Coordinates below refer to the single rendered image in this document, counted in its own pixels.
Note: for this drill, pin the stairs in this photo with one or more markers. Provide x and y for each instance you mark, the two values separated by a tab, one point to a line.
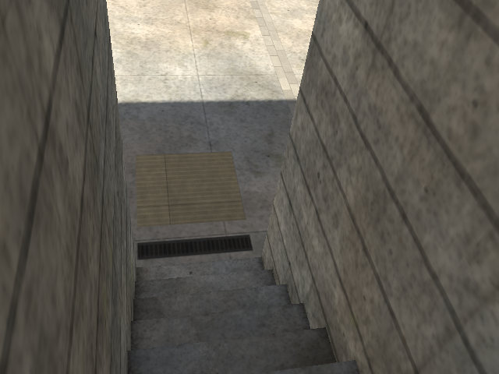
223	317

